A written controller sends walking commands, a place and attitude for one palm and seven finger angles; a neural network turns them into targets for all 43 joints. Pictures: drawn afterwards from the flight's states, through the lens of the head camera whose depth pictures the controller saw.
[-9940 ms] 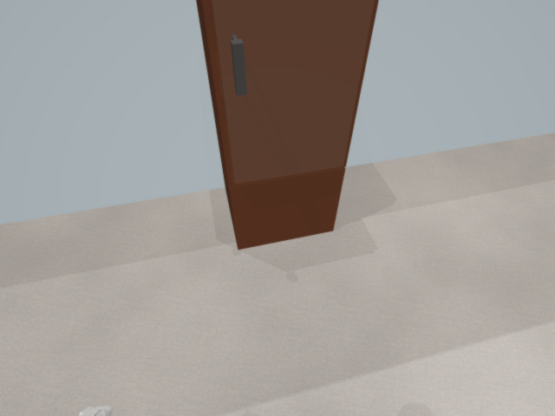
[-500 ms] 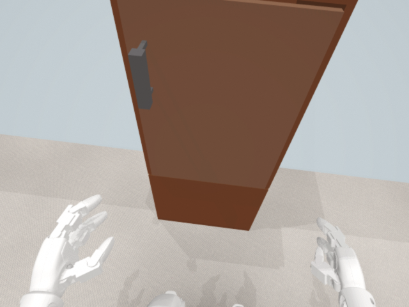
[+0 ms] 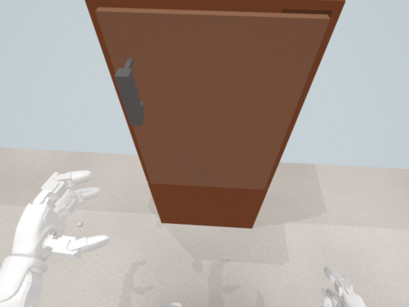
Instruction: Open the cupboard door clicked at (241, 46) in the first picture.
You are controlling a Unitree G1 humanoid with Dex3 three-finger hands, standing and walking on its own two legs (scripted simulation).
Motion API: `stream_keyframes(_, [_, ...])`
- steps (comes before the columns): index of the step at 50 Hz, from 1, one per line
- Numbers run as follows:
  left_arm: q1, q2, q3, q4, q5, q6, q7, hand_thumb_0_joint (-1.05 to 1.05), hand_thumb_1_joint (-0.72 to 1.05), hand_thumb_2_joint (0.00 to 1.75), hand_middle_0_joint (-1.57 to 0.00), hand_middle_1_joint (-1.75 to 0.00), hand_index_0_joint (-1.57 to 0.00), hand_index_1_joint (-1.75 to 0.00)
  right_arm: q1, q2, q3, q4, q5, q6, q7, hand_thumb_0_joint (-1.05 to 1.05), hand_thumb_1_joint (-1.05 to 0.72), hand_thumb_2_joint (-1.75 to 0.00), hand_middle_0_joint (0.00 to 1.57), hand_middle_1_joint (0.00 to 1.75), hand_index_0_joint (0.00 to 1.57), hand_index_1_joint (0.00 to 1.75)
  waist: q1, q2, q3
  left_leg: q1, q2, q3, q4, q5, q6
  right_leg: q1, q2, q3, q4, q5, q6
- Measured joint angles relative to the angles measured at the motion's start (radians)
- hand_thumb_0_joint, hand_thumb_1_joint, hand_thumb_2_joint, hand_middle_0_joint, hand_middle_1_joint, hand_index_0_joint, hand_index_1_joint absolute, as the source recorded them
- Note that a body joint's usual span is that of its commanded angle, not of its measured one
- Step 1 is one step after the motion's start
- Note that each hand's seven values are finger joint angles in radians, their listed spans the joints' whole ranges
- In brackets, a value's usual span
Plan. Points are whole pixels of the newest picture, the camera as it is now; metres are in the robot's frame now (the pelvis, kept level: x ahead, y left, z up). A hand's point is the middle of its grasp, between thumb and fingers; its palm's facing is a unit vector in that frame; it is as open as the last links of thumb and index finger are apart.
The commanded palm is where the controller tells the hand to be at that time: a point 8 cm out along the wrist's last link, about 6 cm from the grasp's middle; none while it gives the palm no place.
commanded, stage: raise the hand with hooked fingers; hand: left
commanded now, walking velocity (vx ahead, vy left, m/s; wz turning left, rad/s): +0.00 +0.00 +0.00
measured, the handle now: (133, 92) +0.52 +0.19 +0.13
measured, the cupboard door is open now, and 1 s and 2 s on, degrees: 0 0 0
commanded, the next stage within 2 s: move the hooked fingers beside the handle in 1.10 s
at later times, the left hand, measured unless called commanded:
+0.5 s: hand (22, 188) +0.27 +0.30 +0.13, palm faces +0.05 -1.00 -0.06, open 13.9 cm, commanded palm +0.24 +0.35 +0.14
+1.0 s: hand (23, 176) +0.28 +0.30 +0.15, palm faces +0.04 -1.00 -0.05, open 14.0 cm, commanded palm +0.25 +0.35 +0.15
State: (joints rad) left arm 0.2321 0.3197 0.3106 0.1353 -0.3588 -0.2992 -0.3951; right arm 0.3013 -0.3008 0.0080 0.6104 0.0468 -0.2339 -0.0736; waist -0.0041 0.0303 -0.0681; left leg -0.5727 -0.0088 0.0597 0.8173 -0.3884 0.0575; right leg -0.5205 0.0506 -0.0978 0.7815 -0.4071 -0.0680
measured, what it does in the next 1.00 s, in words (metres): stands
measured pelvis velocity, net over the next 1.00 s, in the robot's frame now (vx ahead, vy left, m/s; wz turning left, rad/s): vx -0.01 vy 0.03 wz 0.01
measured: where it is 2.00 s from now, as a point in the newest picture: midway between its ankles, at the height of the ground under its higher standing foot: outside the picture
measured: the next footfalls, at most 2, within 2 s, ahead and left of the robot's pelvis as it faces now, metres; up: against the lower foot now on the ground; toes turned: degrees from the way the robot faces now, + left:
none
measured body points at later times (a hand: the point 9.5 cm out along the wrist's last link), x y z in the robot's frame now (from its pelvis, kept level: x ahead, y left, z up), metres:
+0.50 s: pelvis -0.01 +0.03 +0.02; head +0.00 +0.03 +0.47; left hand +0.26 +0.36 +0.14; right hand +0.18 -0.19 -0.05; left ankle +0.01 +0.08 -0.70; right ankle -0.01 -0.07 -0.70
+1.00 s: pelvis -0.01 +0.03 +0.03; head +0.00 +0.03 +0.48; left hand +0.28 +0.36 +0.15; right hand +0.16 -0.21 -0.05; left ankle +0.01 +0.08 -0.70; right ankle -0.01 -0.07 -0.70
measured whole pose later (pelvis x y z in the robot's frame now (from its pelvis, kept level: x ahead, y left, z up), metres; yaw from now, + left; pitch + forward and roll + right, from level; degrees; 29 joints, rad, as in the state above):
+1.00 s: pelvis -0.01 +0.03 +0.03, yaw +1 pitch +1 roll -2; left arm -0.11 0.45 0.42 0.32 -0.32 -0.06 -0.47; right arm 0.27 -0.28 0.07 0.61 0.06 -0.22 -0.10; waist 0.02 0.03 -0.02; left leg -0.32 -0.05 0.06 0.57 -0.27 0.09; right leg -0.26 0.03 -0.09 0.52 -0.28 -0.03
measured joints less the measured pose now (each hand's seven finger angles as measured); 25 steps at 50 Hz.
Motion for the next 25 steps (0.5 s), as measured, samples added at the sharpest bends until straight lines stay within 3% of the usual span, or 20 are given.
stream_keyframes(7, [-0.058,0.025,0.012,0.006,0.002,0.039,0.011,0.0,-0.23,0.42,-0.28,-1.02,-0.28,-1.03,-0.033,0.006,0.006,-0.016,0.005,-0.01,-0.012,0.02,-0.91,-0.9,0.2,0.3,0.2,0.3,0.008,-0.007,0.006,0.061,-0.01,0.003,-0.045,0.016,0.013,0.064,-0.007,0.005,-0.051,0.021,0.013])
stream_keyframes(15, [-0.158,0.057,0.026,0.04,0.016,0.134,-0.008,-0.01,-0.41,0.34,-0.29,-1.13,-0.3,-1.14,-0.065,0.035,0.044,-0.035,0.008,-0.005,-0.016,0.01,-0.91,-0.9,0.2,0.3,0.2,0.3,0.029,0.003,0.013,0.129,-0.026,-0.003,-0.101,0.044,0.027,0.139,-0.018,0.002,-0.114,0.05,0.027])
stream_keyframes(25, [-0.287,0.109,0.066,0.124,0.029,0.22,-0.047,-0.01,-0.49,0.31,-0.3,-1.19,-0.3,-1.2,-0.066,0.047,0.078,-0.021,0.011,0.011,-0.028,0.01,-0.91,-0.9,0.21,0.3,0.2,0.3,0.042,0.007,0.038,0.196,-0.041,-0.008,-0.172,0.085,0.038,0.209,-0.029,-0.001,-0.186,0.09,0.039])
